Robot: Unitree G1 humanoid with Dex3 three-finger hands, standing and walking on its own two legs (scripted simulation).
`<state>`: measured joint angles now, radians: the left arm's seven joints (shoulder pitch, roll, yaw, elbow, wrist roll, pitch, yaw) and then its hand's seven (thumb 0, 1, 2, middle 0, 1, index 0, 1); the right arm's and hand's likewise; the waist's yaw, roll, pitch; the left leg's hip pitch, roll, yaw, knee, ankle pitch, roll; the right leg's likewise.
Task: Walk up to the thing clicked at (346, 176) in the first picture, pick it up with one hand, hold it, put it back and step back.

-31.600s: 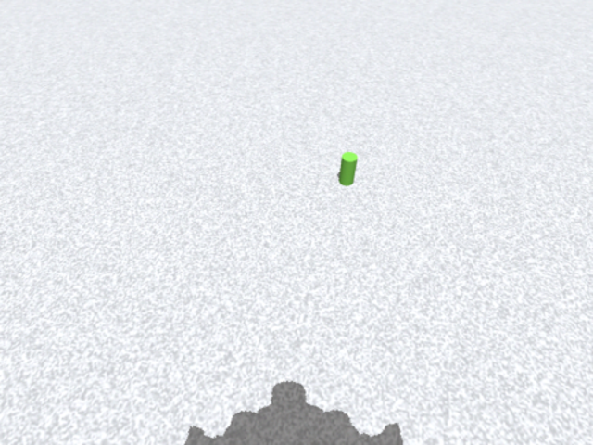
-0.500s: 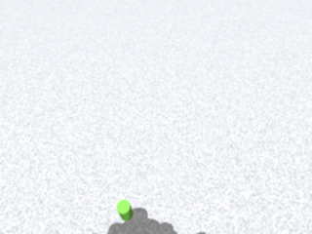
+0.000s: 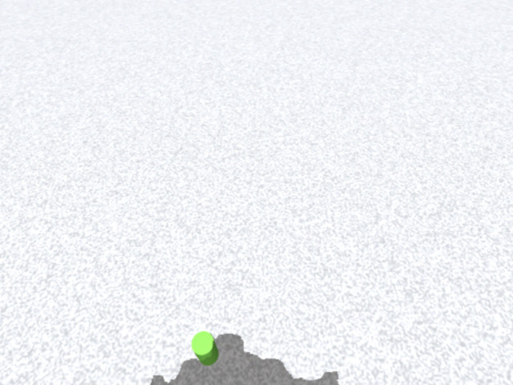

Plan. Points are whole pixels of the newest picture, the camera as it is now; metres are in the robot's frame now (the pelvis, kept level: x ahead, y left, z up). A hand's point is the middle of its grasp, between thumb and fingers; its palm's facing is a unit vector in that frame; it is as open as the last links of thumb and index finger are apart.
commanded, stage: stand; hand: left
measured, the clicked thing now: (205, 349) +0.34 +0.20 -0.70
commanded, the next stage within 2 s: step back in 0.40 s
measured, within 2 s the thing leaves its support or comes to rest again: neither
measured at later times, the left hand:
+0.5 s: hand out of the picture +0.07 +0.26 -0.16, palm faces +0.03 -0.93 -0.36, open 7.4 cm
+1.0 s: hand out of the picture +0.04 +0.30 -0.18, palm faces -0.04 -0.93 -0.36, open 7.4 cm
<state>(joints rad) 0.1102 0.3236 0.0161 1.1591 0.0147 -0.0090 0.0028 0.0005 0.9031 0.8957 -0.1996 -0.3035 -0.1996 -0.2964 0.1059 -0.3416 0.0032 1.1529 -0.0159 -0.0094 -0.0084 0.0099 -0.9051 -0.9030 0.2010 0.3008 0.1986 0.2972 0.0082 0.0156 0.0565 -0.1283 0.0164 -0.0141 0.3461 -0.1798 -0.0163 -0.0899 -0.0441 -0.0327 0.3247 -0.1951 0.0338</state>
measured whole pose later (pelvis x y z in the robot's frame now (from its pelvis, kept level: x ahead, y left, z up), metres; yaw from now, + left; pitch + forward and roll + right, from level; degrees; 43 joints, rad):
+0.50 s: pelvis -0.01 +0.00 -0.01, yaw +1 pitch -2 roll +0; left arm 0.10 0.34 0.05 1.10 -0.01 0.00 0.01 0.00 0.90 0.90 -0.20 -0.30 -0.20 -0.30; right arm 0.07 -0.36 -0.01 1.10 0.00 0.01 0.00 0.01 -0.90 -0.90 0.20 0.30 0.20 0.30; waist 0.00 0.02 0.10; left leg -0.20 0.02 -0.03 0.43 -0.21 -0.01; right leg -0.15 -0.04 -0.04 0.41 -0.23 0.03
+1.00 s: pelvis -0.09 +0.05 -0.02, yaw -1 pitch -1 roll -1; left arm 0.07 0.38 0.07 0.88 0.01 0.06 0.03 0.00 0.90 0.90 -0.20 -0.30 -0.20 -0.30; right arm 0.16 -0.34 -0.04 0.92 -0.03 0.03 -0.02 0.01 -0.90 -0.90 0.20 0.30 0.20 0.30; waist -0.02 -0.03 0.20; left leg -0.31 -0.02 0.01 0.61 -0.29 0.05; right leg -0.47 0.11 0.15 1.14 -0.50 0.00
